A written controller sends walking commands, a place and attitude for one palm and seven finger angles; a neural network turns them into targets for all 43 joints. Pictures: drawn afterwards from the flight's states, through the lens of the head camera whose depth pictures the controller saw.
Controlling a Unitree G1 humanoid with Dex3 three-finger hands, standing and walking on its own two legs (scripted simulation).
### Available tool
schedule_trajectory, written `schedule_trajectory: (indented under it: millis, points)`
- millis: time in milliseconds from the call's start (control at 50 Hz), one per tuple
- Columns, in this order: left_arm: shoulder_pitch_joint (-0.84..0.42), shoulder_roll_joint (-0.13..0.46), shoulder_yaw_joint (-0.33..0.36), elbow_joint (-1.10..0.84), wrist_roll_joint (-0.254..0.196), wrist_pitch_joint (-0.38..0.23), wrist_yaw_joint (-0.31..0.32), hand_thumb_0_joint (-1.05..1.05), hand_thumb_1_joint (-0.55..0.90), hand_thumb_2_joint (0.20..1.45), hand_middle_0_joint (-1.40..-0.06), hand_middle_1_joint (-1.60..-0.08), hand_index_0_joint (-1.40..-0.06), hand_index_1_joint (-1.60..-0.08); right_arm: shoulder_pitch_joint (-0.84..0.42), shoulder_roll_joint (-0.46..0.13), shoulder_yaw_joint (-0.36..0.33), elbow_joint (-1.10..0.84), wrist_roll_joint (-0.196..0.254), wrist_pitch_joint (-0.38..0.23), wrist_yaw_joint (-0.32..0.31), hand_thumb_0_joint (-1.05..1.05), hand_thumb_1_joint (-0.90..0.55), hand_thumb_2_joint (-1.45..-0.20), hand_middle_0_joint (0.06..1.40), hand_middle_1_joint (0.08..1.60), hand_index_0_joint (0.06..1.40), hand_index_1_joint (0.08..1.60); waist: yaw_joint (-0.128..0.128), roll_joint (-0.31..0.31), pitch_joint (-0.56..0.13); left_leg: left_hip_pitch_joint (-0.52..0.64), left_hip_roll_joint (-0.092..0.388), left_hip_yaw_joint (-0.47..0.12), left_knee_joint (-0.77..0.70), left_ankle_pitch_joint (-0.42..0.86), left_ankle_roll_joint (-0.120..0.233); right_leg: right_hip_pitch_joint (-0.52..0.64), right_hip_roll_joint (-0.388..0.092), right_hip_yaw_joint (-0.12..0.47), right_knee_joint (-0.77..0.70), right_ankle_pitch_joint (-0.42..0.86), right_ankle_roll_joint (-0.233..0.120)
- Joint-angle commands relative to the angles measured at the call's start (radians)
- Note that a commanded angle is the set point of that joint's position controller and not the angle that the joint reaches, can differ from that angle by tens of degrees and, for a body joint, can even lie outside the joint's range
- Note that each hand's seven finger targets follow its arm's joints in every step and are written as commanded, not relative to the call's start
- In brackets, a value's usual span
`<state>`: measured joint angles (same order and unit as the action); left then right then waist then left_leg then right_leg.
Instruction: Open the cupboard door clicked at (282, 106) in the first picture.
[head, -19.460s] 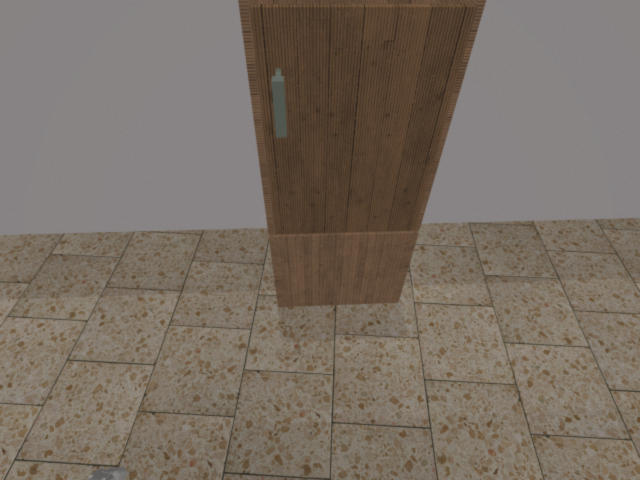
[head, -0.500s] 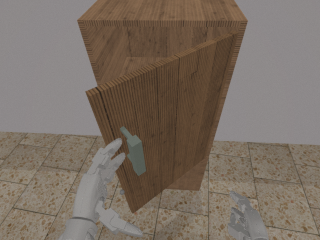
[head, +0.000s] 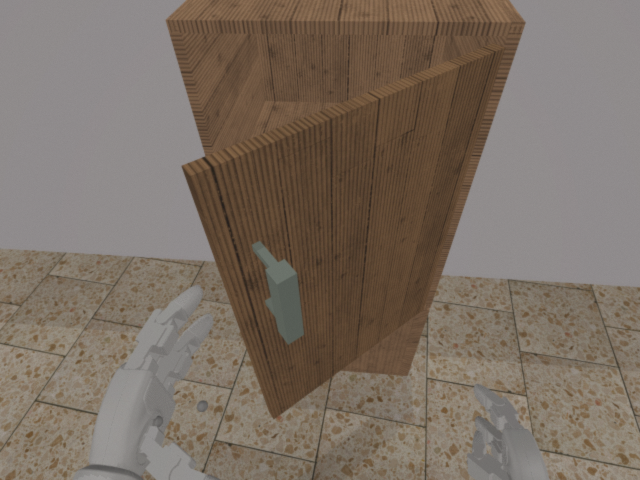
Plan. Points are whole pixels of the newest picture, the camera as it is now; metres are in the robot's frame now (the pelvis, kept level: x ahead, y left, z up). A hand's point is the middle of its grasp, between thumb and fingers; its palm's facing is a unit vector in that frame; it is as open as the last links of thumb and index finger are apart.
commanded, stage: draw the hand back to the body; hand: left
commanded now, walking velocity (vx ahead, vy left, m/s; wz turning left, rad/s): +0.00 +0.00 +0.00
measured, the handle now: (276, 292) +0.30 +0.08 +0.11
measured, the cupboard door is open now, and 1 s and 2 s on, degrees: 42 42 42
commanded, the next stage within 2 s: step back with the hand held close in 1.56 s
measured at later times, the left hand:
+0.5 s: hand (133, 387) +0.17 +0.18 +0.14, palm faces +0.01 -1.00 -0.09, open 16.1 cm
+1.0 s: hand (46, 340) +0.19 +0.25 +0.18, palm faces +0.38 -0.85 -0.38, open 11.2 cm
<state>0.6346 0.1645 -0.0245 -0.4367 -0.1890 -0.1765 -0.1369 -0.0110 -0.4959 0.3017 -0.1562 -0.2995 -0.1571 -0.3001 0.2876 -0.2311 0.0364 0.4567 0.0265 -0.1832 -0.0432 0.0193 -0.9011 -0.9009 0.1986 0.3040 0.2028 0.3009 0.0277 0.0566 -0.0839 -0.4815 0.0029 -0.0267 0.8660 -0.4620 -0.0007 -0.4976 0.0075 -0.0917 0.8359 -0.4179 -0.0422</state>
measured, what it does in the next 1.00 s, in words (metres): stands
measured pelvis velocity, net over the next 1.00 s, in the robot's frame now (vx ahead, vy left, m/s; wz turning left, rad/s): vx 0.01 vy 0.02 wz -0.02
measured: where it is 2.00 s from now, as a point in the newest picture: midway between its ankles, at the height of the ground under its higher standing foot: outside the picture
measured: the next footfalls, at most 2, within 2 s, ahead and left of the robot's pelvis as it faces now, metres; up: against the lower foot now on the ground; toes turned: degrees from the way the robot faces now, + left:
none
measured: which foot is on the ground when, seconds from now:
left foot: down 0.00-1.00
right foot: down 0.00-1.00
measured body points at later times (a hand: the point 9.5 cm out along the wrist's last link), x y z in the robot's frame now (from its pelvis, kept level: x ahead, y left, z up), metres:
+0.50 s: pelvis +0.00 +0.01 +0.01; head -0.02 +0.00 +0.46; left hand +0.17 +0.24 +0.15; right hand +0.19 -0.20 -0.04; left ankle -0.01 +0.12 -0.70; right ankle +0.01 -0.09 -0.70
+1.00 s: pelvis +0.01 +0.02 +0.04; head -0.02 +0.00 +0.49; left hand +0.17 +0.30 +0.20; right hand +0.20 -0.19 -0.04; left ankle -0.01 +0.12 -0.70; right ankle +0.01 -0.09 -0.70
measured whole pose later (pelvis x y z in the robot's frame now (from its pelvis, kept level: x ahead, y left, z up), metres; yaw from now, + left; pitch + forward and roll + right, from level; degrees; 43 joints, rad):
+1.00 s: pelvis +0.01 +0.02 +0.04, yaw -1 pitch -5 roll -1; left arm 0.52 0.32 0.24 -0.44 -0.04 -0.06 0.12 0.00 0.29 0.64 -0.19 -0.30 -0.19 -0.30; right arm 0.20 -0.22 0.05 0.62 -0.01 -0.14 -0.08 0.02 -0.90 -0.90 0.20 0.30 0.20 0.30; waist 0.07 0.06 0.01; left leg -0.09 -0.02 0.01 0.46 -0.29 0.02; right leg -0.11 0.00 -0.05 0.44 -0.24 -0.01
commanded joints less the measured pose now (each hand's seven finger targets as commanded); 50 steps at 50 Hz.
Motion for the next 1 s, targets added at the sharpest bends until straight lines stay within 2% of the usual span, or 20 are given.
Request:
schedule_trajectory:
  millis: [0,100,120,160,200,260,340,360,420,460,480,500,540,660,720,740,780,900,960,980]
  points:
    - [-0.017,0.071,0.045,-0.273,0.003,-0.061,0.015,0.0,-0.5,0.3,-0.15,-0.3,-0.15,-0.3,-0.098,-0.082,-0.041,-0.187,0.005,-0.069,-0.008,0.0,-0.9,-0.9,0.2,0.3,0.2,0.3,0.005,-0.048,-0.092,0.004,-0.019,-0.011,-0.128,0.225,0.026,0.094,-0.006,0.055,-0.138,0.201,0.022]
    - [-0.054,0.091,0.085,-0.28,-0.005,-0.018,0.024,0.0,-0.5,0.3,-0.15,-0.3,-0.15,-0.3,-0.113,-0.082,-0.03,-0.182,0.011,-0.064,-0.015,0.0,-0.9,-0.9,0.2,0.3,0.2,0.3,0.007,-0.034,-0.054,0.007,-0.014,-0.015,-0.154,0.197,0.023,0.095,-0.002,0.047,-0.157,0.164,0.019]
    - [-0.049,0.09,0.09,-0.266,-0.008,-0.007,0.022,0.0,-0.5,0.3,-0.15,-0.3,-0.15,-0.3,-0.116,-0.082,-0.032,-0.177,0.011,-0.064,-0.016,0.0,-0.9,-0.9,0.2,0.3,0.2,0.3,0.006,-0.06,-0.051,0.007,-0.012,-0.017,-0.158,0.192,0.024,0.099,0.0,0.046,-0.164,0.154,0.021]
    - [-0.05,0.088,0.091,-0.293,-0.024,0.007,0.012,0.0,-0.5,0.3,-0.15,-0.3,-0.15,-0.3,-0.122,-0.084,-0.026,-0.179,0.013,-0.07,-0.016,0.0,-0.9,-0.9,0.2,0.3,0.2,0.3,0.011,-0.042,-0.059,0.022,-0.012,-0.021,-0.17,0.202,0.022,0.113,0.001,0.039,-0.164,0.17,0.021]
    - [-0.058,0.115,0.125,-0.281,-0.033,0.03,0.001,0.0,-0.5,0.3,-0.15,-0.3,-0.15,-0.3,-0.12,-0.087,-0.025,-0.168,0.015,-0.069,-0.022,0.0,-0.9,-0.9,0.2,0.3,0.2,0.3,0.009,-0.064,-0.052,0.023,-0.011,-0.02,-0.172,0.205,0.024,0.121,0.001,0.043,-0.179,0.174,0.023]
    - [-0.078,0.132,0.154,-0.295,-0.045,0.053,-0.017,0.0,-0.5,0.3,-0.15,-0.3,-0.15,-0.3,-0.129,-0.092,-0.022,-0.16,0.017,-0.073,-0.025,0.0,-0.9,-0.9,0.2,0.3,0.2,0.3,0.015,-0.023,-0.044,0.046,-0.011,-0.021,-0.189,0.213,0.021,0.134,0.0,0.039,-0.19,0.181,0.02]
    - [-0.099,0.151,0.193,-0.28,-0.069,0.083,-0.036,0.0,-0.5,0.3,-0.15,-0.3,-0.15,-0.3,-0.141,-0.093,-0.018,-0.147,0.02,-0.081,-0.031,0.0,-0.9,-0.9,0.2,0.3,0.2,0.3,0.017,-0.043,-0.025,0.058,-0.009,-0.025,-0.206,0.216,0.021,0.148,0.002,0.033,-0.212,0.184,0.022]
    - [-0.115,0.161,0.204,-0.288,-0.076,0.087,-0.043,0.0,-0.5,0.3,-0.15,-0.3,-0.15,-0.3,-0.143,-0.095,-0.015,-0.144,0.02,-0.084,-0.033,0.0,-0.9,-0.9,0.2,0.3,0.2,0.3,0.018,-0.021,-0.03,0.065,-0.012,-0.026,-0.211,0.214,0.02,0.155,0.001,0.036,-0.218,0.179,0.021]
    - [-0.129,0.184,0.242,-0.269,-0.09,0.101,-0.056,0.0,-0.395,0.345,-0.154,-0.3,-0.154,-0.3,-0.148,-0.099,-0.016,-0.131,0.022,-0.092,-0.037,0.0,-0.9,-0.9,0.2,0.3,0.2,0.3,0.022,-0.043,-0.035,0.084,-0.011,-0.03,-0.223,0.238,0.021,0.18,0.003,0.034,-0.232,0.207,0.02]
    - [-0.151,0.187,0.255,-0.272,-0.103,0.112,-0.073,0.0,-0.325,0.375,-0.156,-0.3,-0.156,-0.3,-0.152,-0.1,-0.013,-0.125,0.025,-0.097,-0.039,0.0,-0.9,-0.9,0.2,0.3,0.2,0.3,0.02,-0.02,-0.025,0.1,-0.011,-0.027,-0.232,0.243,0.019,0.181,0.004,0.032,-0.245,0.215,0.021]
    - [-0.197,0.343,0.29,-0.371,0.058,0.083,0.078,0.0,-0.29,0.39,-0.158,-0.3,-0.158,-0.3,-0.154,-0.088,-0.019,-0.13,0.005,-0.085,-0.061,0.0,-0.9,-0.9,0.2,0.3,0.2,0.3,0.049,-0.016,-0.016,0.098,0.0,-0.015,-0.276,0.225,0.022,0.235,-0.011,0.089,-0.3,0.194,0.01]
    - [-0.118,0.251,0.259,-0.302,0.071,0.095,0.14,0.0,-0.255,0.405,-0.159,-0.3,-0.159,-0.3,-0.148,-0.07,-0.013,-0.116,-0.007,-0.079,-0.067,0.0,-0.9,-0.9,0.2,0.3,0.2,0.3,0.032,-0.041,0.045,0.102,-0.002,-0.009,-0.288,0.206,0.018,0.222,-0.017,0.081,-0.332,0.157,0.011]
    - [-0.104,0.22,0.228,-0.276,0.106,0.098,0.196,0.0,-0.185,0.435,-0.161,-0.3,-0.161,-0.3,-0.151,-0.073,-0.01,-0.092,-0.011,-0.064,-0.064,0.0,-0.9,-0.9,0.2,0.3,0.2,0.3,0.028,-0.003,0.056,0.15,0.004,-0.008,-0.314,0.238,0.02,0.245,-0.021,0.071,-0.352,0.182,0.011]
    - [-0.117,0.248,0.256,-0.278,0.143,0.066,0.249,0.0,0.025,0.525,-0.169,-0.3,-0.169,-0.3,-0.191,-0.082,-0.016,-0.058,-0.023,-0.045,-0.057,0.0,-0.9,-0.9,0.2,0.3,0.2,0.3,0.032,0.024,0.032,0.248,0.009,-0.008,-0.407,0.298,0.021,0.337,-0.02,0.061,-0.397,0.235,0.012]
    - [-0.13,0.279,0.295,-0.261,0.15,0.058,0.262,0.0,0.13,0.57,-0.173,-0.3,-0.173,-0.3,-0.204,-0.087,-0.022,-0.037,-0.025,-0.038,-0.057,0.0,-0.9,-0.9,0.2,0.3,0.2,0.3,0.037,-0.004,0.032,0.274,0.013,-0.008,-0.437,0.344,0.021,0.378,-0.018,0.058,-0.416,0.271,0.01]
    - [-0.136,0.268,0.289,-0.26,0.15,0.058,0.262,0.0,0.165,0.585,-0.174,-0.3,-0.174,-0.3,-0.207,-0.085,-0.021,-0.035,-0.027,-0.035,-0.057,0.0,-0.9,-0.9,0.2,0.3,0.2,0.3,0.035,0.02,0.045,0.285,0.012,-0.004,-0.446,0.351,0.021,0.377,-0.019,0.061,-0.422,0.281,0.012]
    - [-0.156,0.275,0.308,-0.244,0.15,0.055,0.266,0.0,0.235,0.615,-0.176,-0.3,-0.176,-0.3,-0.206,-0.085,-0.022,-0.023,-0.028,-0.03,-0.055,0.0,-0.9,-0.9,0.2,0.3,0.2,0.3,0.035,-0.005,0.047,0.3,0.014,-0.006,-0.462,0.373,0.019,0.39,-0.017,0.057,-0.433,0.295,0.014]
    - [-0.186,0.293,0.353,-0.234,0.149,0.049,0.269,0.0,0.445,0.705,-0.184,-0.3,-0.184,-0.3,-0.22,-0.088,-0.03,-0.006,-0.03,-0.014,-0.047,0.0,-0.9,-0.9,0.2,0.3,0.2,0.3,0.041,0.004,0.039,0.342,0.018,-0.002,-0.493,0.43,0.015,0.428,-0.015,0.06,-0.453,0.336,0.014]
    - [-0.203,0.301,0.38,-0.192,0.143,0.051,0.268,0.0,0.55,0.75,-0.187,-0.3,-0.187,-0.3,-0.227,-0.089,-0.031,0.003,-0.029,0.002,-0.044,0.0,-0.9,-0.9,0.2,0.3,0.2,0.3,0.042,-0.021,0.072,0.333,0.02,-0.004,-0.512,0.414,0.014,0.433,-0.011,0.059,-0.469,0.323,0.014]
    - [-0.216,0.308,0.391,-0.19,0.143,0.05,0.268,0.0,0.585,0.765,-0.189,-0.3,-0.189,-0.3,-0.231,-0.09,-0.032,0.003,-0.028,0.005,-0.044,0.0,-0.9,-0.9,0.2,0.3,0.2,0.3,0.043,-0.001,0.077,0.338,0.019,0.0,-0.513,0.409,0.016,0.428,-0.011,0.066,-0.476,0.321,0.013]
